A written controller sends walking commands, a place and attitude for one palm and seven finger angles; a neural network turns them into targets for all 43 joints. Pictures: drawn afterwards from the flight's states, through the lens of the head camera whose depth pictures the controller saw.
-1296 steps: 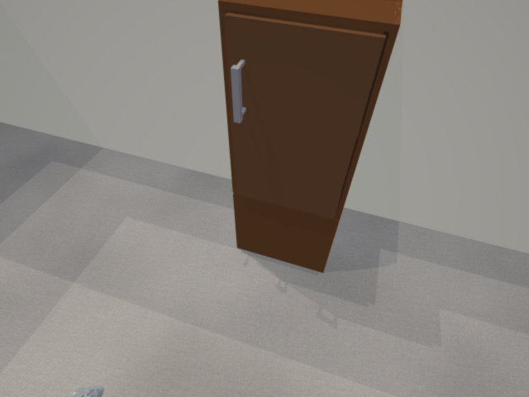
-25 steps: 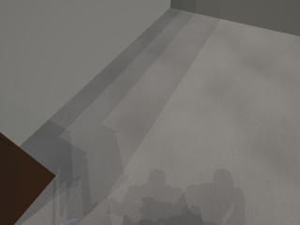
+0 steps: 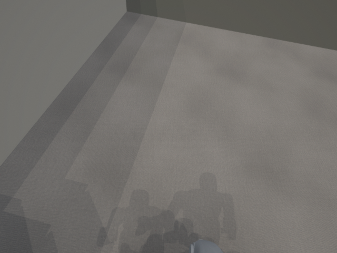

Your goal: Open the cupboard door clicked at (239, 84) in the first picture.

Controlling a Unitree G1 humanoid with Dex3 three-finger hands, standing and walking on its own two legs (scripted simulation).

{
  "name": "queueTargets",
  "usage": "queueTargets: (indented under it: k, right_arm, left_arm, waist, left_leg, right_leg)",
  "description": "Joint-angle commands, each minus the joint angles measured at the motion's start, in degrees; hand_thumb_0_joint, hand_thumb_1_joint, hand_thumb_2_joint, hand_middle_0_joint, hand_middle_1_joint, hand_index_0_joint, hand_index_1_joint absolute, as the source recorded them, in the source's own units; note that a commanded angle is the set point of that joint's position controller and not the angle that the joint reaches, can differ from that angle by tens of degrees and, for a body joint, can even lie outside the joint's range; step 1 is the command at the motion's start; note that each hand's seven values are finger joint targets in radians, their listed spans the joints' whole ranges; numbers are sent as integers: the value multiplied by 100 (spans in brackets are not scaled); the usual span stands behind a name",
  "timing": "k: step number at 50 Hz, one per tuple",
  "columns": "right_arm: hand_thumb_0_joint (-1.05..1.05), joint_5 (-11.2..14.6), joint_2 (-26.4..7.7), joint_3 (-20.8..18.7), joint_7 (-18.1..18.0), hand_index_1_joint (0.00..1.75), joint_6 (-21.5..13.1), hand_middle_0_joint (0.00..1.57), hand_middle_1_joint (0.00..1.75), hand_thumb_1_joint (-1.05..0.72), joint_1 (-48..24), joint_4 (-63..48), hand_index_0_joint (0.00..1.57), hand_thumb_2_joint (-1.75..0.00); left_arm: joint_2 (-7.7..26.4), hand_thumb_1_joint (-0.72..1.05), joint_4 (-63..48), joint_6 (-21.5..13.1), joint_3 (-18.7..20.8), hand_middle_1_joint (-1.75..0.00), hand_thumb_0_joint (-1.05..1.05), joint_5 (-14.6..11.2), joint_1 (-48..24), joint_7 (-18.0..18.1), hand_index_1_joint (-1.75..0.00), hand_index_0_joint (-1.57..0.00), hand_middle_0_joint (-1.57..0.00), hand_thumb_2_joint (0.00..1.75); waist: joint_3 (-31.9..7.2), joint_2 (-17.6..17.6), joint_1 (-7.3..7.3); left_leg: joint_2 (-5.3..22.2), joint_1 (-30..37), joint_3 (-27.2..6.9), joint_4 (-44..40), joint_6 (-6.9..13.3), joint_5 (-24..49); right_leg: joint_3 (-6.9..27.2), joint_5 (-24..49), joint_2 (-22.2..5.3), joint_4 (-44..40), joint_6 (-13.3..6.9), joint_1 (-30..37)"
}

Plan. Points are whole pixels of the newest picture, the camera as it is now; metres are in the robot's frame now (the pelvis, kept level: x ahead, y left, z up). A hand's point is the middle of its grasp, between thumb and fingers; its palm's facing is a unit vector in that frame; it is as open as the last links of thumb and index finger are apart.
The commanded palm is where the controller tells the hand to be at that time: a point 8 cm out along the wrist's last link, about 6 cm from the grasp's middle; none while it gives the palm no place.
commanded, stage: walk to a spot facing it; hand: left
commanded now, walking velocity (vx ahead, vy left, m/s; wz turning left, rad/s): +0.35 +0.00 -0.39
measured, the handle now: out of the picture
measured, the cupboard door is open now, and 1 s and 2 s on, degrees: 46 46 46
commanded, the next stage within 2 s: turn to face it in 0.88 s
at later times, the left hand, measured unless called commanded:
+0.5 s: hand (138, 186) +0.32 +0.11 -0.16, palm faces -0.11 -0.97 -0.23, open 7.1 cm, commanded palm none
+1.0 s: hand (155, 126) +0.56 +0.09 -0.17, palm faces -0.22 -0.96 -0.18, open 7.3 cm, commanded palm none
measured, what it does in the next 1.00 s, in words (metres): walks ahead, turning right: right foot, then left foot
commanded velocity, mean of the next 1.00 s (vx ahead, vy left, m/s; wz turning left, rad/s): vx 0.32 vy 0.00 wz -0.21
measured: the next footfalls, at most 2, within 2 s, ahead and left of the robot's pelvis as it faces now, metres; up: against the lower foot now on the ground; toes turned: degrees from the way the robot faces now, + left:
right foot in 0.24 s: +0.22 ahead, -0.15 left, +0.00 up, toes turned -12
left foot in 0.70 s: +0.51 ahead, +0.02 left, +0.00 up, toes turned -3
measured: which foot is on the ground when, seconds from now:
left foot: down 0.00-0.24, up 0.26-0.68, down 0.70-1.00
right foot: up 0.00-0.22, down 0.24-0.70, up 0.72-1.00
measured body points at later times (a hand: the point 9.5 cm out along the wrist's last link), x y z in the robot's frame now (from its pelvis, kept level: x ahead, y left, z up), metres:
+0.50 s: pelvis +0.23 -0.08 +0.00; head +0.26 -0.08 +0.45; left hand +0.32 +0.16 -0.14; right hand +0.23 -0.31 -0.15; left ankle +0.31 +0.07 -0.68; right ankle +0.18 -0.14 -0.74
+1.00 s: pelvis +0.47 -0.08 +0.00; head +0.49 -0.09 +0.45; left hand +0.57 +0.14 -0.15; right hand +0.40 -0.31 -0.15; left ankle +0.47 +0.02 -0.74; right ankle +0.52 -0.25 -0.69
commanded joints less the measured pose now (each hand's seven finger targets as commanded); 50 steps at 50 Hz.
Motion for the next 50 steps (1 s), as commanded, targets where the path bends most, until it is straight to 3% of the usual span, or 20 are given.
queueTargets:
  k: [1, 7, 9, 10, 11, 12, 13, 15, 17, 19, 29, 32, 33, 34, 35, 36, 38, 40, 45, 50]
  right_arm:
    - [0, 14, -947, -261, -44, 30, -79, 20, 30, -90, 928, 101, 20, -90]
    - [0, -48, -969, -212, -4, 30, 19, 20, 30, -90, 1304, 333, 20, -90]
    - [0, -37, -1065, -209, 4, 30, 59, 20, 30, -90, 1256, 394, 20, -90]
    - [0, -3, -1090, -196, 4, 30, 67, 20, 30, -90, 1170, 399, 20, -90]
    - [0, 91, -989, -178, 56, 30, 43, 20, 30, -90, 986, 342, 20, -90]
    - [0, 206, -598, -111, 57, 30, 5, 20, 30, -90, 974, 81, 20, -90]
    - [0, 186, -793, -182, 37, 30, 20, 20, 30, -90, 541, -3, 20, -90]
    - [0, 131, -737, -237, 23, 30, 41, 20, 30, -90, 88, 51, 20, -90]
    - [0, 64, -488, -212, 47, 30, 180, 20, 30, -90, 415, 289, 20, -90]
    - [0, 57, -313, -212, 94, 30, 265, 20, 30, -90, 784, 453, 20, -90]
    - [0, 99, -421, -244, 265, 30, 142, 20, 30, -90, -1032, -141, 20, -90]
    - [0, 58, -646, -287, 179, 30, 79, 20, 30, -90, -186, 139, 20, -90]
    - [0, 8, -917, -353, 117, 30, 54, 20, 30, -90, 596, 391, 20, -90]
    - [0, -88, -1545, -505, 52, 30, 28, 20, 30, -90, 1408, 565, 20, -90]
    - [0, -50, -1791, -506, 14, 30, 89, 20, 30, -90, 1864, 602, 20, -90]
    - [0, 0, -1651, -479, 1, 30, 112, 20, 30, -90, 1400, 544, 20, -90]
    - [0, 6, -1022, -326, -1, 30, 44, 20, 30, -90, 493, 263, 20, -90]
    - [0, 25, -775, -248, -31, 30, -43, 20, 30, -90, 193, 249, 20, -90]
    - [0, 44, -809, -298, -8, 30, -46, 20, 30, -90, 453, 393, 20, -90]
    - [0, 21, -826, -252, -7, 30, 61, 20, 30, -90, 799, 531, 20, -90]
  left_arm:
    - [-187, 90, -572, -102, -100, -30, 0, 9, -532, -74, -30, -20, -20, 90]
    - [-90, 90, -746, -118, -118, -30, 0, -3, -1321, -53, -30, -20, -20, 90]
    - [71, 90, -619, -170, -90, -30, 0, -13, -892, -18, -30, -20, -20, 90]
    - [203, 90, -367, -214, -43, -30, 0, -4, -152, 10, -30, -20, -20, 90]
    - [621, 90, -33, -298, 83, -30, 0, 16, 906, 79, -30, -20, -20, 90]
    - [1372, 90, 196, -332, 305, -30, 0, -19, 1865, 193, -30, -20, -20, 90]
    - [1546, 90, 215, -296, 275, -30, 0, -164, 1689, 256, -30, -20, -20, 90]
    - [857, 90, -6, -304, 99, -30, 0, -166, 779, 335, -30, -20, -20, 90]
    - [463, 90, -59, -403, -41, -30, 0, -133, 286, 334, -30, -20, -20, 90]
    - [401, 90, 16, -479, -53, -30, 0, -89, 165, 317, -30, -20, -20, 90]
    - [404, 90, 527, -585, -110, -30, 0, -85, 1002, 323, -30, -20, -20, 90]
    - [510, 90, 527, -570, -86, -30, 0, -112, 808, 339, -30, -20, -20, 90]
    - [404, 90, 483, -554, -102, -30, 0, -133, 844, 330, -30, -20, -20, 90]
    - [148, 90, 387, -531, -136, -30, 0, -165, 1125, 292, -30, -20, -20, 90]
    - [106, 90, 163, -575, -165, -30, 0, -173, 939, 256, -30, -20, -20, 90]
    - [122, 90, 117, -537, -145, -30, 0, -126, 595, 284, -30, -20, -20, 90]
    - [-3, 90, 141, -436, -104, -30, 0, -46, 352, 205, -30, -20, -20, 90]
    - [-207, 90, 274, -279, -118, -30, 0, -7, 780, 136, -30, -20, -20, 90]
    - [-381, 90, 97, -148, -107, -30, 0, -12, 410, 95, -30, -20, -20, 90]
    - [-295, 90, -150, -154, -112, -30, 0, -16, -277, 72, -30, -20, -20, 90]
  waist:
    - [-251, 1011, -265]
    - [152, 1014, -426]
    - [-107, 903, -143]
    - [-457, 714, 207]
    - [-1036, 136, 711]
    - [-1815, -1480, 973]
    - [-1535, -1076, 875]
    - [-572, -501, 416]
    - [-254, -279, -65]
    - [-326, -430, -322]
    - [193, -298, 29]
    - [-72, -89, -533]
    - [-496, 351, -833]
    - [-1245, 1623, -1018]
    - [-1458, 1867, -1056]
    - [-1037, 1207, -891]
    - [40, 949, -438]
    - [-54, 1139, -107]
    - [-38, 750, -78]
    - [204, 927, -254]
  left_leg:
    - [1371, 805, -564, -1467, 537, 801]
    - [1518, 619, -212, -1366, 510, 1149]
    - [1452, 692, -9, -593, 389, 2199]
    - [1203, 404, 223, 337, 239, 2777]
    - [884, -723, 485, 1813, 17, 2443]
    - [-81, -2506, 561, 3944, -306, -1613]
    - [59, -3036, -401, 4934, -231, -2171]
    - [515, -2993, -912, 4859, -242, -1098]
    - [571, -2154, -790, 3981, -324, -723]
    - [437, -1728, -615, 3250, -371, -488]
    - [139, -1868, -483, 1321, -154, 284]
    - [-262, -197, -228, 518, 33, 474]
    - [-70, 1208, -515, 332, 225, 590]
    - [1430, 2617, -2541, 148, 828, 386]
    - [2433, 2666, -3912, -784, 1377, 362]
    - [2441, 1788, -3868, -1088, 1337, -611]
    - [1952, 127, -2968, -1613, 901, -1455]
    - [1558, -149, -1781, -1657, 639, -706]
    - [1279, -190, -600, -1747, 657, 221]
    - [1315, -5, -358, -1412, 684, 648]
  right_leg:
    - [-87, 422, -287, -1243, 32, -546]
    - [-488, 376, -56, -2693, -120, 313]
    - [-674, 148, 177, -3169, -280, 1222]
    - [-792, 315, 388, -3466, -390, 2339]
    - [4, 34, -202, -3681, -701, 4134]
    - [2825, 283, -2053, -4387, -1432, 5628]
    - [3359, 477, -2424, -4962, -1681, 5076]
    - [2245, 1202, -1893, -5011, -1412, 3585]
    - [1181, 1830, -1408, -5234, -1149, 2442]
    - [702, 1801, -1081, -5332, -1057, 2178]
    - [823, 2387, -1163, -5310, -962, 2968]
    - [358, 3537, -899, -4140, -715, 2579]
    - [198, 3250, -638, -2965, -525, 1796]
    - [-204, 1151, 100, -1177, -234, 390]
    - [-56, -1531, 550, 476, -213, -205]
    - [310, -1425, 246, 1167, -266, -550]
    - [432, -425, -226, 1200, -199, -652]
    - [327, -48, -337, 599, -87, -349]
    - [-90, 472, -386, -1315, 35, 118]
    - [-363, 682, -193, -2625, 41, 500]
